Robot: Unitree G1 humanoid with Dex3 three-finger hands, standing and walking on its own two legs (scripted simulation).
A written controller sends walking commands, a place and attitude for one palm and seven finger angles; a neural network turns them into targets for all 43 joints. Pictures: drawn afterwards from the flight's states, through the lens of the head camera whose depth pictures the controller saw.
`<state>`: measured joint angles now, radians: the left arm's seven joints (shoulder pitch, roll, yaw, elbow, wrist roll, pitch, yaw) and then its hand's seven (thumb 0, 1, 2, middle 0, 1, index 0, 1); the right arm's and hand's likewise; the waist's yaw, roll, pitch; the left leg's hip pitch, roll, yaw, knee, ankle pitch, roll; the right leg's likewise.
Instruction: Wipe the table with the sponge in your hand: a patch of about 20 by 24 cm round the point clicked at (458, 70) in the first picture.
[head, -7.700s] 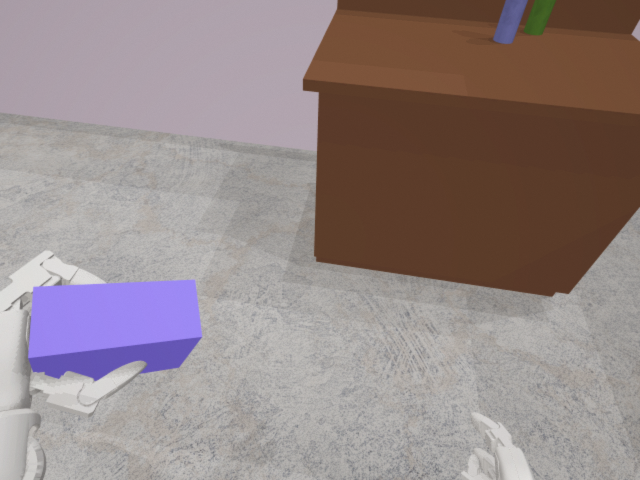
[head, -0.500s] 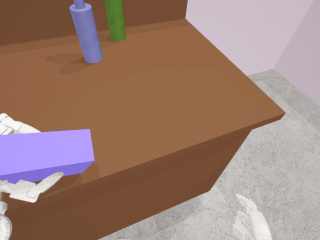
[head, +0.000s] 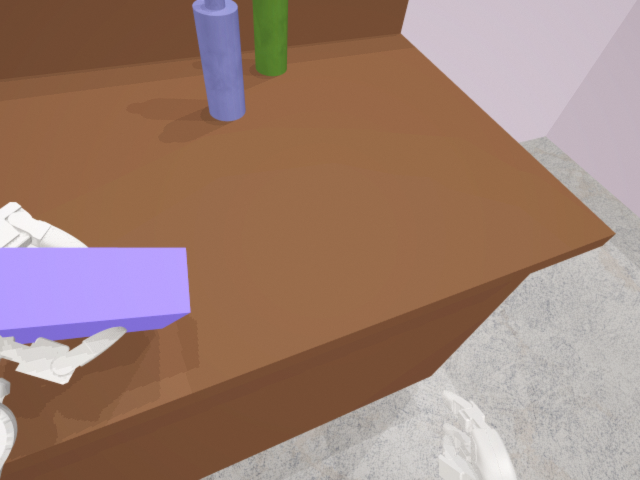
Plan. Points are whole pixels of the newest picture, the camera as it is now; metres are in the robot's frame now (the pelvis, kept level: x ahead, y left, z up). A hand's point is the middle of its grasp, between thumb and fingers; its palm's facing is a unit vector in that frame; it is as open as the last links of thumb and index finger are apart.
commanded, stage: come to a stop and stand still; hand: left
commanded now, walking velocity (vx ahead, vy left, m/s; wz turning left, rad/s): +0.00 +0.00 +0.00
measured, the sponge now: (125, 294) +0.24 +0.22 +0.14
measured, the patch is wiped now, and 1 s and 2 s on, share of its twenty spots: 0.00 0.00 0.00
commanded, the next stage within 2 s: look again from close up in 0.12 s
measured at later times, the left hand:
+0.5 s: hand (88, 306) +0.22 +0.23 +0.16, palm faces +0.40 -0.84 -0.35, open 10.1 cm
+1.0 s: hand (49, 233) +0.26 +0.27 +0.20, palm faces +0.52 -0.73 -0.44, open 10.1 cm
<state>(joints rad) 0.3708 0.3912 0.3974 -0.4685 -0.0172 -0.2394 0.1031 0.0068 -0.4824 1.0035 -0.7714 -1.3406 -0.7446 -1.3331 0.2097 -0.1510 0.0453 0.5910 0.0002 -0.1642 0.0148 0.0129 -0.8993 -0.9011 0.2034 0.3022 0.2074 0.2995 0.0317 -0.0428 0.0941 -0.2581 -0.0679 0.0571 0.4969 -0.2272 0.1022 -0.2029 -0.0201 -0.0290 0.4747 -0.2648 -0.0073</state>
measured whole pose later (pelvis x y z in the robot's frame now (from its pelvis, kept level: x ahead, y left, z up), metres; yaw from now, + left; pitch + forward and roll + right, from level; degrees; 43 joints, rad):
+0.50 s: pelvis +0.01 -0.02 +0.00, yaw +1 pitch -1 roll -2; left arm 0.41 0.35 0.34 -0.44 -0.01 -0.22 0.11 0.01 -0.48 1.01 -0.77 -1.34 -0.74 -1.33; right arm 0.20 -0.20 0.02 0.58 0.01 -0.13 -0.02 0.01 -0.90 -0.90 0.20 0.30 0.21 0.30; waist 0.03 -0.02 0.05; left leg -0.23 -0.05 0.03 0.48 -0.23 0.08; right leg -0.15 0.01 -0.03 0.40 -0.23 0.01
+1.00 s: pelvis +0.00 -0.03 +0.00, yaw +0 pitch +0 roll -1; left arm 0.12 0.51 0.49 -0.33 -0.01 -0.21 0.09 0.01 -0.48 1.01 -0.77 -1.34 -0.74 -1.33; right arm 0.17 -0.21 0.00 0.58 0.01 -0.12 0.02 0.01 -0.90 -0.90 0.20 0.30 0.21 0.30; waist 0.06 -0.03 0.10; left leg -0.29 -0.04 0.04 0.53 -0.24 0.06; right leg -0.24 0.02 -0.03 0.51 -0.27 -0.01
